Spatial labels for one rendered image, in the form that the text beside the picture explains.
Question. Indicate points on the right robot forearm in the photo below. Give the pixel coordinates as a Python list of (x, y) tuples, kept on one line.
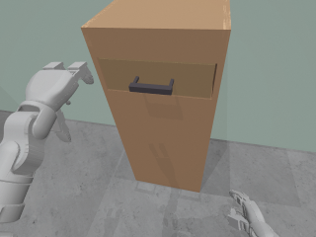
[(260, 229)]

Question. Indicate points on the left robot forearm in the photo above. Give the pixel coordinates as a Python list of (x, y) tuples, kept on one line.
[(21, 153)]

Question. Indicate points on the cabinet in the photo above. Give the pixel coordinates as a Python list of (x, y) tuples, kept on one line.
[(165, 137)]

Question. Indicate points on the handle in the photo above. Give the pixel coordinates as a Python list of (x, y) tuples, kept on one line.
[(151, 88)]

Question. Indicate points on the drawer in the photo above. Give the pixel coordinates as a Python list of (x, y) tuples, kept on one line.
[(191, 79)]

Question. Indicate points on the robot left hand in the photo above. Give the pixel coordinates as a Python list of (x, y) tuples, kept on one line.
[(54, 86)]

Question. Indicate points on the robot right hand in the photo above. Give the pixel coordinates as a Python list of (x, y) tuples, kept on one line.
[(241, 219)]

